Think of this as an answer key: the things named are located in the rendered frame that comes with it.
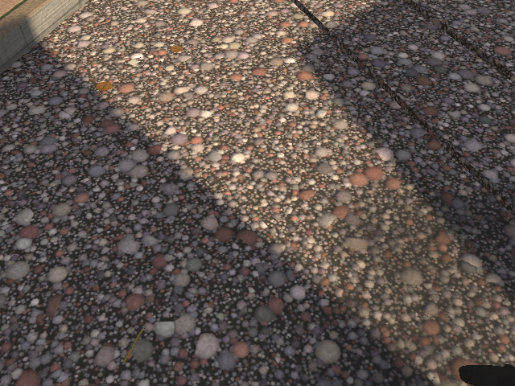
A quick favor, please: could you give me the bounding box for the right robot hand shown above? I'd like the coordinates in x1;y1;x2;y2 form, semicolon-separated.
459;364;515;386

